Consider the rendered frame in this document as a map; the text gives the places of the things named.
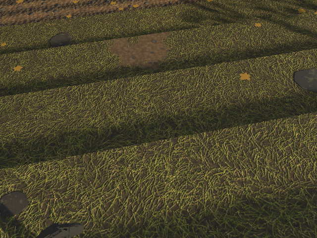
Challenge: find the left robot hand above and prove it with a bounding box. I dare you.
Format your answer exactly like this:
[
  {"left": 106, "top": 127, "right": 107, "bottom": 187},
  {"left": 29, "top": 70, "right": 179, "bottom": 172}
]
[{"left": 36, "top": 222, "right": 84, "bottom": 238}]

